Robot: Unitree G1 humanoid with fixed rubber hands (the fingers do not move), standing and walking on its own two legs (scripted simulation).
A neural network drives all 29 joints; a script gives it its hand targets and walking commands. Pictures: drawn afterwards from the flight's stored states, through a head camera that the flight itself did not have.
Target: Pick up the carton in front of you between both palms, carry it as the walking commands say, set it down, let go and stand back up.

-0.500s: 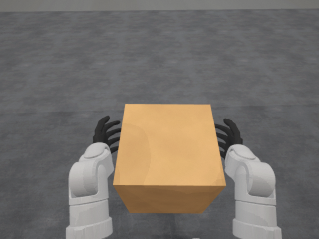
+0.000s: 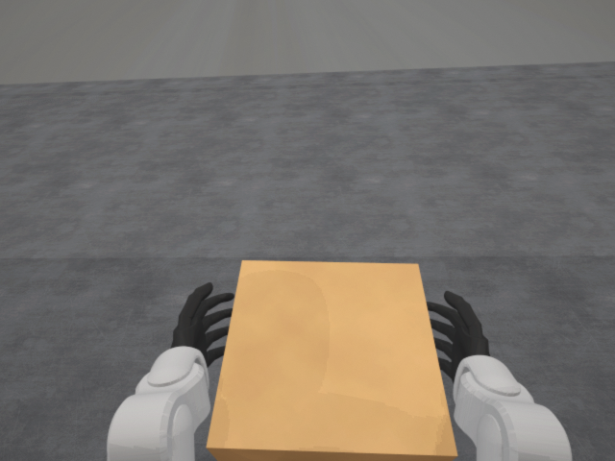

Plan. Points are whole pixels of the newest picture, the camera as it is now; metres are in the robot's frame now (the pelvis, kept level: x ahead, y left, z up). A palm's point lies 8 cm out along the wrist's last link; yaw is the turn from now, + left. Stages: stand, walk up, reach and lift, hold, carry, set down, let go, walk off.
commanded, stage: carry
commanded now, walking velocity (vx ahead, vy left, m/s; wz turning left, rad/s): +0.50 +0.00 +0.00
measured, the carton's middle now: (326, 385) +0.24 +0.00 +0.02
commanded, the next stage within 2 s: none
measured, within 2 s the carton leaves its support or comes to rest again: neither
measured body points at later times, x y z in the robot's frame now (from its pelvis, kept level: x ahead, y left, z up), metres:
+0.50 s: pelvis +0.30 +0.01 +0.01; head +0.27 +0.02 +0.46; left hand +0.55 +0.15 +0.10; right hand +0.53 -0.15 +0.10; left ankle +0.23 +0.10 -0.74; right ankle +0.47 -0.15 -0.69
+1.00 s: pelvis +0.46 -0.02 +0.00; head +0.44 -0.03 +0.44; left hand +0.72 +0.13 +0.10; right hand +0.71 -0.17 +0.09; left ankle +0.38 +0.09 -0.74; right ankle +0.51 -0.12 -0.74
